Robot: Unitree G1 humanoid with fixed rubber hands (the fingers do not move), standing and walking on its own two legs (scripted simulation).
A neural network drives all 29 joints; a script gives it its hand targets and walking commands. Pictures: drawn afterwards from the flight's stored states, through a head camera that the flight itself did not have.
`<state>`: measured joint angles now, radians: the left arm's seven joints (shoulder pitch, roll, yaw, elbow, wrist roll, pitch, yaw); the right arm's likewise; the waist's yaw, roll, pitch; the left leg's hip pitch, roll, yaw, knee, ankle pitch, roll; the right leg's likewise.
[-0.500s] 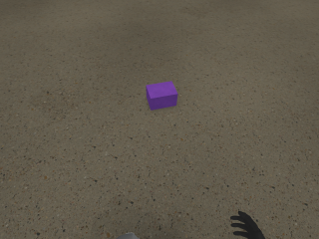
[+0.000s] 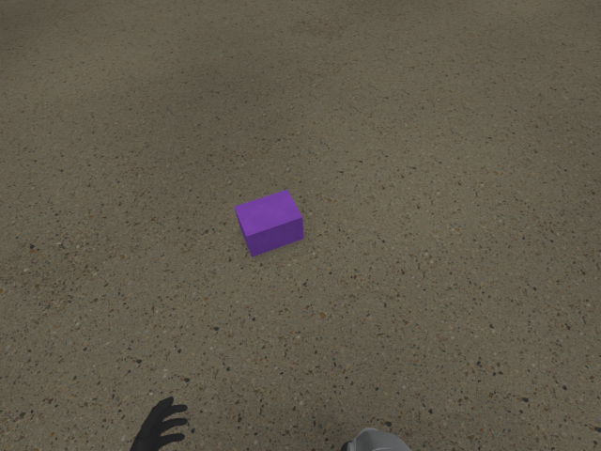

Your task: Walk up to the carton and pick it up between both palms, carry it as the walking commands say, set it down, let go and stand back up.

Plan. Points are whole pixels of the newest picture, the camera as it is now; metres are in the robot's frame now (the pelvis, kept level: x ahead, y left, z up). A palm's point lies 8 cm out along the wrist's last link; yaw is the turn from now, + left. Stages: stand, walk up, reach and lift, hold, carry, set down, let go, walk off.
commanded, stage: walk up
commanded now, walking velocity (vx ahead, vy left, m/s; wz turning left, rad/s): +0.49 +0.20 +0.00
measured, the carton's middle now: (269, 222) +1.03 +0.08 -0.68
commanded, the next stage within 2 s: none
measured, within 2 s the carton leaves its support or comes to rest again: neither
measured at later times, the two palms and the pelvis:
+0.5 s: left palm out of the picture +0.10 +0.28 -0.11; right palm (380, 286) +0.38 -0.15 -0.11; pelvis +0.22 +0.06 +0.01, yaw +0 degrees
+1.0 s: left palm (156, 243) +0.53 +0.27 -0.11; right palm (404, 326) +0.31 -0.18 -0.12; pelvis +0.41 +0.04 +0.02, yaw -1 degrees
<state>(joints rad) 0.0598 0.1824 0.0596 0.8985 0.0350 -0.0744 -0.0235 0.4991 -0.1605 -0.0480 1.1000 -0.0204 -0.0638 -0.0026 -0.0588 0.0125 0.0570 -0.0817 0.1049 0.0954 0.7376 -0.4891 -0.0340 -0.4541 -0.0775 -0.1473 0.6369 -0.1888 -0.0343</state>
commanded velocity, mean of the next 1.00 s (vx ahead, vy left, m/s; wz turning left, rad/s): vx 0.41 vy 0.04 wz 0.00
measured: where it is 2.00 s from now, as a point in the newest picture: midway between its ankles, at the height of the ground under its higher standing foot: (299, 350)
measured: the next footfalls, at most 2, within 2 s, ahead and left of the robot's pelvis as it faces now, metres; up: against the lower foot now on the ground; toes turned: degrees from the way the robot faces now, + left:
left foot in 0.52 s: +0.38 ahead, +0.20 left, +0.00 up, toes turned +9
right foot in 1.02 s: +0.52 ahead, -0.08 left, +0.00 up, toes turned -10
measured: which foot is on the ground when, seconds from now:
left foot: up 0.00-0.50, down 0.52-1.00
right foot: down 0.00-0.52, up 0.54-1.00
